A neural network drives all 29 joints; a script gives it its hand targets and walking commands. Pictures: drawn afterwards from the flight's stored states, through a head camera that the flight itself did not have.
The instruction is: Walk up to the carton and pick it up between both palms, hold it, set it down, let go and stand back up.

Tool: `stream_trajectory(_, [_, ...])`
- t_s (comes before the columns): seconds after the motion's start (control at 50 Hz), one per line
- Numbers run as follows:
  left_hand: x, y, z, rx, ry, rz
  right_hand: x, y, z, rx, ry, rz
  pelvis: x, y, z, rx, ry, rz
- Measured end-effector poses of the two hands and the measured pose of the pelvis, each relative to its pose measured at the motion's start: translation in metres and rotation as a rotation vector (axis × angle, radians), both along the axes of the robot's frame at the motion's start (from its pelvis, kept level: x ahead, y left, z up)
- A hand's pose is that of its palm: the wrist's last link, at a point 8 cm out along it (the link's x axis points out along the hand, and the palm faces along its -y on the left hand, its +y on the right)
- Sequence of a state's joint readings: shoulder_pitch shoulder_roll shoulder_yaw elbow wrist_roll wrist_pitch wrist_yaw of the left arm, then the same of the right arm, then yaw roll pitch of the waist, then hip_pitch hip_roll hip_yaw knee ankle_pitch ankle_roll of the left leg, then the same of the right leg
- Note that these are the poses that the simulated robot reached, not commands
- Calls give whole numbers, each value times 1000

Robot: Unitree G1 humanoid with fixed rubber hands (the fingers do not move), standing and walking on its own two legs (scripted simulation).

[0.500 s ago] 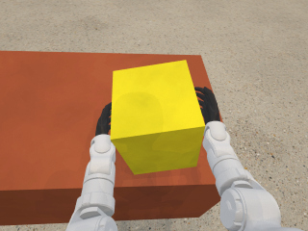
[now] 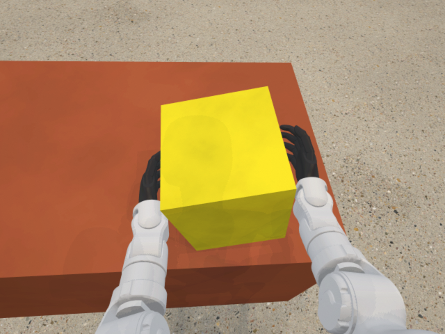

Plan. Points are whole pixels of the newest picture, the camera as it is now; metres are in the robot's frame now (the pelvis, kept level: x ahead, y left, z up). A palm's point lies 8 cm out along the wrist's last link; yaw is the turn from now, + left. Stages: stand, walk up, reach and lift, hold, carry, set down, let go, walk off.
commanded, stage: set down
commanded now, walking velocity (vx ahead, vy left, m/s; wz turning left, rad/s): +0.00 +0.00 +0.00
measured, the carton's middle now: (228, 177) +0.41 +0.01 +0.00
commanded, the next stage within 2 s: none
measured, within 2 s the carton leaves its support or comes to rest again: rests again in 1.72 s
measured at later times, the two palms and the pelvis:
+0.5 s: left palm (152, 195) +0.36 +0.16 +0.00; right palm (302, 168) +0.41 -0.12 +0.05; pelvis +0.01 +0.00 +0.00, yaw +0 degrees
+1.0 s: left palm (153, 195) +0.36 +0.16 +0.00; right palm (302, 169) +0.41 -0.13 +0.04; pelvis +0.01 +0.00 +0.00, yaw +0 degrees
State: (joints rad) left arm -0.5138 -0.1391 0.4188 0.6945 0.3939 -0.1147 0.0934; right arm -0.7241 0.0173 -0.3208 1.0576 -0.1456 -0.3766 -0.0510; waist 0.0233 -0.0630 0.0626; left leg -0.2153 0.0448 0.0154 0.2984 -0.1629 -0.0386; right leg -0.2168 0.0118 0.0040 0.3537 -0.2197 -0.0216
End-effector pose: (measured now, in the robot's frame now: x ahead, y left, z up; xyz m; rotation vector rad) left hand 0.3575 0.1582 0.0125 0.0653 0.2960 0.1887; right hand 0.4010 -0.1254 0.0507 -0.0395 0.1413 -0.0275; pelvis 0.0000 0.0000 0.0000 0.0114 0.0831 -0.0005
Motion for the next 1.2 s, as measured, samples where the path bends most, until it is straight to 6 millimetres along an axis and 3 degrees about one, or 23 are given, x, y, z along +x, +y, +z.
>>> stream_trajectory(0.24, [5,1,-10,-7,-23,14,8,2,-7,-10,-3,11,6,1,-1,-1,49,-3])
stream_trajectory(1.2, [4,1,-17,-43,-70,41,12,3,-10,-29,-3,25,10,3,-2,-5,84,-10])
